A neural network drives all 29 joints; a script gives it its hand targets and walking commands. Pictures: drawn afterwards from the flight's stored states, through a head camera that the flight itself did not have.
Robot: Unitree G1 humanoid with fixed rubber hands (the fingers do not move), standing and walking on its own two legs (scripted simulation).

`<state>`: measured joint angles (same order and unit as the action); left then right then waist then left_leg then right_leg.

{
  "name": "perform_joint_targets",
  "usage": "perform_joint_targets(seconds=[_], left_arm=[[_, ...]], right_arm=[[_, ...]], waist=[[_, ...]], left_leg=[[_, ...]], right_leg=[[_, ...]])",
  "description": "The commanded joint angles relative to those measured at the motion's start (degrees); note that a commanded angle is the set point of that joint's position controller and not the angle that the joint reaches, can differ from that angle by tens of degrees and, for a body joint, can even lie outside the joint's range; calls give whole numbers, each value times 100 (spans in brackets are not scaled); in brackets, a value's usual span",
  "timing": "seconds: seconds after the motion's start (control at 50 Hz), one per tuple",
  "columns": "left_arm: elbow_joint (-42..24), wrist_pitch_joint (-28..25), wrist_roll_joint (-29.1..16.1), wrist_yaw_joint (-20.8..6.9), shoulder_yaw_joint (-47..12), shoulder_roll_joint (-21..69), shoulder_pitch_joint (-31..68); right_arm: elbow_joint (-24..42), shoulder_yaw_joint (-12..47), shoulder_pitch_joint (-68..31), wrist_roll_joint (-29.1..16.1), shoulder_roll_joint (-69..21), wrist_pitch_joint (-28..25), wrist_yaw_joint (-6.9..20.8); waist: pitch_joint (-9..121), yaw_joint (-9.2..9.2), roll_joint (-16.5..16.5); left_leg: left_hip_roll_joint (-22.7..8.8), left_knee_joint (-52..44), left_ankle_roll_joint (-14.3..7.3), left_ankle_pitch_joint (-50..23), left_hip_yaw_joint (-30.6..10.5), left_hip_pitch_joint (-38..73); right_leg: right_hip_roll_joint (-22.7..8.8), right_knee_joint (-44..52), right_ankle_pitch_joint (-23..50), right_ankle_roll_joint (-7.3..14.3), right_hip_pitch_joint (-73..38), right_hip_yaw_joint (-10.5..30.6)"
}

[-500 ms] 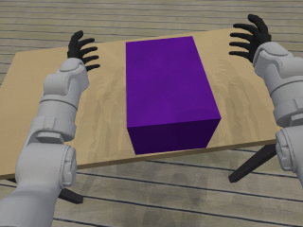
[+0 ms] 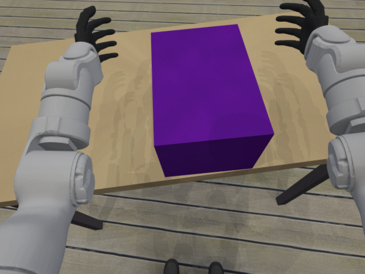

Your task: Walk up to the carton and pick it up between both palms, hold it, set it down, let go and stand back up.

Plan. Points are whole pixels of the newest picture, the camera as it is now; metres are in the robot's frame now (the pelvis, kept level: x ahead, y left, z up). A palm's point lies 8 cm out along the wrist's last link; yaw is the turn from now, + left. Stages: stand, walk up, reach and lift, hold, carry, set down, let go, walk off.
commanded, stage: reach and lift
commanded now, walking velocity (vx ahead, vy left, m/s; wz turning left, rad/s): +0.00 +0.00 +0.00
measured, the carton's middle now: (201, 100) +0.48 +0.00 +0.05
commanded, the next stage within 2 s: none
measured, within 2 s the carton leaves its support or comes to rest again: leaves its support in 1.74 s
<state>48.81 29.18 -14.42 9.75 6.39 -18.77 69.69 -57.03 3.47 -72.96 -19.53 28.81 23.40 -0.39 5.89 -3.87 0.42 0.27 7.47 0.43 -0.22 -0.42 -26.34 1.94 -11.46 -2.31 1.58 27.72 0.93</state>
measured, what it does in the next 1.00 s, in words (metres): stands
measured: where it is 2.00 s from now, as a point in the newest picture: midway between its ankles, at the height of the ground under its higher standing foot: outside the picture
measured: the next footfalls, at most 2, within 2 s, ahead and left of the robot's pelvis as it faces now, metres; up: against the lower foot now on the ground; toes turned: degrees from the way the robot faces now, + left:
none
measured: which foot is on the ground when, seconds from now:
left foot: down 0.00-1.00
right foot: down 0.00-1.00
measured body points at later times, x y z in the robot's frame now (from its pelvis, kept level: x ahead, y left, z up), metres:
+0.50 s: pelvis -0.02 +0.00 +0.00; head +0.10 +0.00 +0.43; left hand +0.44 +0.19 +0.05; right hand +0.47 -0.16 +0.05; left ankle +0.01 +0.12 -0.75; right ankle +0.01 -0.10 -0.75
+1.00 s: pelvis +0.01 +0.00 +0.00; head +0.09 -0.01 +0.45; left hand +0.45 +0.15 +0.07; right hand +0.47 -0.15 +0.08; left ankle +0.01 +0.12 -0.75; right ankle +0.01 -0.10 -0.75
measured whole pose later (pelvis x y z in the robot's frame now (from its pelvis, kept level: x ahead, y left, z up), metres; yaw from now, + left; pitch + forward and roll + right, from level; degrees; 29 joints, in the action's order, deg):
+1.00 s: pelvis +0.01 +0.00 +0.00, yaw +0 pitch +14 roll +0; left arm 44.3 10.0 5.3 11.8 15.9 1.4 45.1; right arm -51.7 -7.8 -48.6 -0.2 7.2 6.6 -5.3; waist 5.2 -1.9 0.5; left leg -0.3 7.5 0.5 1.9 -0.4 -19.2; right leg 2.5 -9.2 -3.1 2.1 19.6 1.0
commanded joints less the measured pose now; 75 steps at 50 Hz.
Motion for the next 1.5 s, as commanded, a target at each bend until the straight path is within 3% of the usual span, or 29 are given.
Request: perform_joint_targets(seconds=[0.0, 0.24, 0.34, 0.56, 0.8, 1.02, 1.18, 1.34, 1.48], left_arm=[[-1328, -443, 116, 18, 153, -915, 2670], [-1868, -1365, 606, 172, 225, -169, 1681], [-1945, -1712, 880, 189, 308, 132, 1316], [-2227, -1972, 1299, 191, 400, 727, 705], [-1831, -2036, 1823, 235, 629, 1376, 242], [-1589, -2393, 2086, 161, 775, 1795, 362], [-1299, -2589, 2259, 64, 823, 2025, 419], [-1176, -2725, 2514, -133, 951, 2601, 684], [-1161, -2808, 2946, -543, 945, 3820, 1081]], right_arm=[[1192, -343, -3023, 127, 897, -431, -5], [1580, -596, -2020, 627, 387, -1295, -145], [1642, -695, -1718, 856, 90, -1638, -174], [2035, -814, -1205, 1283, -534, -1886, -266], [1743, -1014, -738, 1733, -1345, -1924, -379], [1775, -1008, -708, 2066, -2114, -2091, -578], [1646, -990, -743, 2235, -2553, -2205, -613], [1621, -1049, -1012, 2467, -3247, -2317, -452], [1437, -1047, -1354, 2886, -4565, -2409, 12]], waist=[[5718, 24, -448], [5699, 79, -248], [5738, 54, -200], [5759, 75, -332], [4631, 100, -344], [4456, 196, -332], [4306, 191, -249], [4381, 159, -217], [4411, 149, -195]], left_leg=[[101, 701, 180, -2603, -111, 2698], [-3, 865, 118, -1588, -42, 2570], [16, 929, 92, -1297, 41, 2422], [136, 991, 101, -1637, 140, 2444], [193, 653, 29, -1783, 153, 2420], [174, 299, -151, -1780, 159, 2424], [151, 75, -222, -1682, 153, 2363], [123, -97, -282, -1608, 96, 2426], [110, -341, -326, -1679, 35, 2675]], right_leg=[[-39, -631, 3397, -521, -2327, 40], [-13, -304, 1503, -339, -1604, 22], [-8, -367, 1201, -317, -1507, 3], [51, -582, 1898, -300, -2044, -65], [30, -516, 2796, -349, -2636, -92], [-16, -447, 3490, -390, -3229, -141], [-26, -333, 3452, -400, -3410, -156], [-23, -139, 3197, -362, -3451, -162], [-3, 206, 2895, -297, -3297, -120]])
